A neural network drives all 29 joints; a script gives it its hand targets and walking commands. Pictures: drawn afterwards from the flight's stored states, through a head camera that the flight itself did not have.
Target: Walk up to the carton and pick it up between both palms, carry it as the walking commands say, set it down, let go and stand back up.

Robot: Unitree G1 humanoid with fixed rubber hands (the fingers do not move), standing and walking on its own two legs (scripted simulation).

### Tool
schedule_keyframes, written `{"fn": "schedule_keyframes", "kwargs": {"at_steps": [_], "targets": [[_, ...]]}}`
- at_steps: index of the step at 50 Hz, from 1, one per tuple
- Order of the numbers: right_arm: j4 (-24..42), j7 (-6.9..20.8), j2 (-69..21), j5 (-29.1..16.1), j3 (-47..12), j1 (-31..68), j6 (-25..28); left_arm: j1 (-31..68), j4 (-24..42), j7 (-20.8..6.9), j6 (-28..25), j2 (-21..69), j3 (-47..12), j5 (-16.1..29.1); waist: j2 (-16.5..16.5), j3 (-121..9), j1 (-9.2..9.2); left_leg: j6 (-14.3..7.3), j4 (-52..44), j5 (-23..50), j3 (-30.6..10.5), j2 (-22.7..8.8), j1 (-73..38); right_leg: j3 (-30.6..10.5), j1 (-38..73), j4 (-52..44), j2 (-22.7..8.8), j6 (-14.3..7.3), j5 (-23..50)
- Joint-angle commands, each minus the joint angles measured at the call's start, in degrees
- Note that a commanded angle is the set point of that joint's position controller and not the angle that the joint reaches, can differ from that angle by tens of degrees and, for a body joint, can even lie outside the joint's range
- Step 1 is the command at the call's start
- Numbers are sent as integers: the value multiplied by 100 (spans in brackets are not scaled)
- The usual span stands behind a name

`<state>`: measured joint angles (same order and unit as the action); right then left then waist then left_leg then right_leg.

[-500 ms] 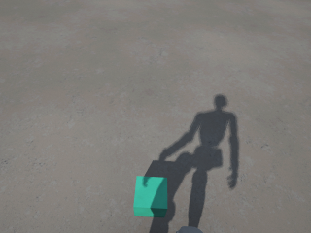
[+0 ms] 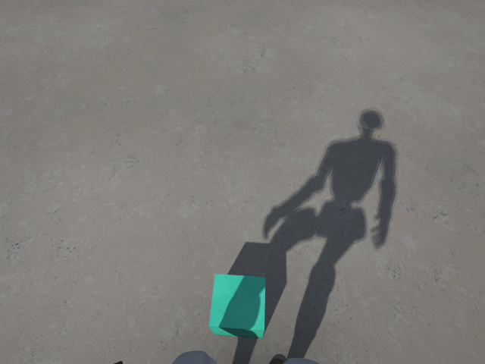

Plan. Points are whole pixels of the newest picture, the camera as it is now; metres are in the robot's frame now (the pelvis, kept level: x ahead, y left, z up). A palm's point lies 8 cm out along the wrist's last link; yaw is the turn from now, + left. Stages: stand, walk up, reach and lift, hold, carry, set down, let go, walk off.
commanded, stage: walk up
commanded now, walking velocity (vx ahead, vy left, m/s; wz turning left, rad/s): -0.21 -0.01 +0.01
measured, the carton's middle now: (239, 306) +0.34 +0.03 -0.68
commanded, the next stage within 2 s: stand in 0.80 s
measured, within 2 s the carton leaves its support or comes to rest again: neither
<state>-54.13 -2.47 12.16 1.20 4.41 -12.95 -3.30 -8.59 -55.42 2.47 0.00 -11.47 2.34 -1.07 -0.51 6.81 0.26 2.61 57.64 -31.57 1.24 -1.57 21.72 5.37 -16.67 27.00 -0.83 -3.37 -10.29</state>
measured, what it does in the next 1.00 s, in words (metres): steps on the spot: left foot, then right foot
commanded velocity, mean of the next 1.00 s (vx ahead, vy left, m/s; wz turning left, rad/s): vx -0.07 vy -0.02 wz -0.02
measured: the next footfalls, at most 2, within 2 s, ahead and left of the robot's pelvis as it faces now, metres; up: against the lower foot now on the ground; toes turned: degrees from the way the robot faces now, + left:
left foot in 0.26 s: -0.01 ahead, +0.17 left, +0.00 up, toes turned -4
right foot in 0.60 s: -0.09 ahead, -0.09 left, +0.00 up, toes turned -2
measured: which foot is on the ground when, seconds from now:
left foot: up 0.00-0.24, down 0.26-1.00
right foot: down 0.00-0.26, up 0.28-0.58, down 0.60-1.00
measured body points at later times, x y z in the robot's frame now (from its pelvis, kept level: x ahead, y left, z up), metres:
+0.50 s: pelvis -0.06 +0.05 +0.01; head -0.04 +0.08 +0.46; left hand -0.01 +0.32 -0.15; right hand +0.00 -0.22 -0.11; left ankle -0.04 +0.16 -0.74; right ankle -0.11 -0.11 -0.69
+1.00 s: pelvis -0.08 +0.03 +0.00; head -0.07 +0.03 +0.45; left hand -0.05 +0.26 -0.15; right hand -0.06 -0.21 -0.15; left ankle -0.04 +0.16 -0.74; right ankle -0.13 -0.09 -0.74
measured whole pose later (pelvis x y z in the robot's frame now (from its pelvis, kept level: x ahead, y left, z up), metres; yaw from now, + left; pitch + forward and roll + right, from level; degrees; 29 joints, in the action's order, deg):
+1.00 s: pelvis -0.08 +0.03 +0.00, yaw -3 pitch -2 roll +0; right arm -60.2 -1.0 11.4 0.4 1.8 -14.9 -0.3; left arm -16.1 -60.6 1.8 -0.1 -9.6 0.5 -0.8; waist -0.3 1.5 0.5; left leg 1.2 25.5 -11.3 3.8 -3.0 12.6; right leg 0.1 -5.5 24.5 -0.7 0.4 -17.5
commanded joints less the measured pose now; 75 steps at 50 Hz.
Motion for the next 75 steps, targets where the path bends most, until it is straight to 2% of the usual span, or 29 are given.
{"fn": "schedule_keyframes", "kwargs": {"at_steps": [1,3,5,8,11,12,13,14,15,16,17,19,20,21,22,23,25,26,28,29,30,31,32,34,37,45,51,54,75], "targets": [[240,-2,424,85,144,-618,-135,-184,345,50,-11,-824,188,-79,691,-1292,95,93,606,248,-104,-18,-173,-1060,674,-367,-1863,-906,5219],[384,53,438,72,89,-305,-201,-131,419,28,55,-812,212,-124,938,-1173,72,68,112,469,-53,-11,-213,-957,472,-537,-1577,-730,3914],[454,83,452,10,43,-112,-228,-154,461,-12,112,-913,248,-158,1222,-1038,64,13,-655,602,31,7,-349,-1025,375,-695,-1473,-578,3226],[489,92,471,-60,0,51,-198,-354,462,-90,166,-1093,301,-166,1238,-1046,-22,-81,-1590,642,122,76,-601,-1466,399,-901,-1565,-523,2055],[398,104,474,-59,-35,-297,-62,-282,471,-144,272,-1186,330,-87,1026,-949,193,-175,-3048,1429,301,116,-1293,-1440,82,-787,-1319,-258,894],[353,109,598,-19,-35,-448,13,-405,478,-158,296,-1029,264,-70,654,-934,234,-240,-3625,1684,182,-157,-1589,-1279,-165,-524,-1060,-82,289],[368,110,956,24,-5,-497,80,-594,527,-166,311,-647,133,-54,-522,-839,209,-428,-4225,1500,-1036,-1172,-1570,-906,-679,302,-475,154,-618],[587,118,1467,98,144,-246,123,-362,721,-156,378,-567,123,-102,-1724,-474,263,-1135,-4779,1468,-2498,-2608,-712,-438,-1241,1636,173,444,-2169],[717,121,1531,10,147,26,153,-116,705,-157,481,-810,273,-23,-1081,-187,120,-1347,-4755,2077,-2496,-2666,-65,-1040,-1122,2758,157,495,-2274],[803,113,1293,16,45,438,166,-296,618,-173,487,-791,270,-13,-776,-277,-39,-1220,-4564,2503,-1824,-2224,-14,-1175,-969,3332,134,457,-1877],[828,77,1119,17,-50,584,181,-658,452,-210,462,-789,288,-19,-536,-400,-163,-1024,-4416,2650,-1317,-1924,-210,-1164,-983,3646,154,503,-1442],[793,59,968,34,-151,633,266,-906,293,-267,393,-802,260,-30,-793,-622,-251,-780,-4245,2943,-794,-1465,-624,-960,-856,3779,141,613,-969],[740,74,893,69,-162,430,321,-877,268,-279,390,-774,194,-45,-966,-710,-184,-698,-4426,2011,-707,-1319,-702,-817,-677,3561,126,626,-779],[666,49,961,56,-111,264,350,-655,325,-296,404,-837,177,-22,-1017,-504,-96,-711,-4543,1649,-820,-1351,-821,-786,-778,3379,93,654,-732],[611,75,856,70,-139,241,389,-494,372,-269,390,-725,102,-7,-1116,-369,-46,-690,-4642,1450,-654,-1122,-816,-753,-611,2646,22,593,-728],[512,98,820,95,-131,194,371,-347,454,-264,352,-634,37,-26,-1369,-278,18,-696,-4727,1448,-457,-873,-873,-589,-389,1818,40,550,-855],[333,136,887,74,-76,-214,330,-278,510,-203,304,-559,-34,30,-1355,-373,212,-849,-4538,2034,-627,-943,-1423,-427,-191,805,122,527,-1243],[272,142,954,36,-57,-326,314,-386,475,-165,268,-547,-39,52,-1142,-507,203,-886,-4360,2512,-737,-1035,-1596,-382,-18,366,159,521,-1292],[239,159,1033,-42,-13,-261,285,-909,299,-99,145,-489,-61,58,-814,-790,-19,-847,-3961,3105,-791,-1049,-1660,-293,606,-707,179,512,-635],[265,180,965,-70,-9,-219,291,-1148,235,-79,63,-541,-47,64,-671,-951,-136,-771,-3832,3001,-782,-958,-1401,-398,1079,-924,-56,458,-280],[296,205,776,-108,-51,-217,301,-1252,216,-68,-21,-649,-21,58,-470,-1046,-191,-663,-3713,2701,-736,-806,-1029,-689,1438,-994,-410,340,-65],[373,230,539,-133,-96,-268,313,-1243,197,-63,-88,-832,20,39,208,-1049,-157,-520,-3275,2542,-412,-388,-754,-1250,1554,-1032,-888,205,832],[344,208,467,-136,-149,-70,282,-837,94,-105,-58,-914,-20,43,888,-609,-45,-233,-3504,1994,58,-88,-916,-1484,832,-1204,-1023,-19,879],[186,200,510,-137,-124,-77,276,-668,39,-122,-95,-773,-56,69,910,-350,21,-217,-3595,2154,42,-192,-1177,-1280,436,-1187,-878,25,574],[21,218,568,-102,-122,-148,304,-789,-70,-105,-105,-594,-108,64,594,-294,12,-280,-3642,2442,-4,-335,-1344,-1120,318,-1214,-653,117,-137],[-343,152,373,-79,-166,-277,307,-813,-282,-54,-42,-515,-77,9,453,-107,48,-147,-3363,2157,174,-269,-1232,-1176,129,-1199,-695,68,-632],[-531,109,409,-86,-204,-342,385,-1026,-456,-35,-69,-382,-79,33,1,-297,-18,-224,-3582,2704,-158,-506,-1204,-867,448,-830,-470,176,-73],[-599,91,416,-98,-201,-373,406,-1126,-544,-27,-79,-344,-84,25,-90,-415,-52,-269,-3622,2923,-236,-560,-1256,-796,604,-761,-441,223,103],[-742,48,339,-135,-165,-376,389,-1340,-874,36,-88,-218,-135,16,67,-354,-50,-312,-3486,3218,-117,-535,-1453,-783,652,-773,-504,338,440]]}}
